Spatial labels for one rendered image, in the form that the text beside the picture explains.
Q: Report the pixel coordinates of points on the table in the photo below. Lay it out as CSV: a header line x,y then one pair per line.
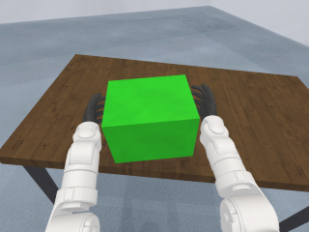
x,y
266,115

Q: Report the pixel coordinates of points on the left robot hand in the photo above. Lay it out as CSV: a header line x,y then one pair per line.
x,y
91,114

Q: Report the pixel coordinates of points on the right robot upper arm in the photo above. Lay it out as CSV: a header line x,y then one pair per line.
x,y
247,213

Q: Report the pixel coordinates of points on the carton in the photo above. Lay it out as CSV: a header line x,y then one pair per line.
x,y
150,118

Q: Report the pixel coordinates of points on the right robot forearm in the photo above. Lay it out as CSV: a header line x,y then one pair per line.
x,y
231,177

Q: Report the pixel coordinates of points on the right robot hand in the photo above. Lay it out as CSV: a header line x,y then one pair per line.
x,y
207,101

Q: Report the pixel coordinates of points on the left robot upper arm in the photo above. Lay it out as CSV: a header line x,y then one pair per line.
x,y
79,222

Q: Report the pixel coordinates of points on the left robot forearm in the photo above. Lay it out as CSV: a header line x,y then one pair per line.
x,y
78,190

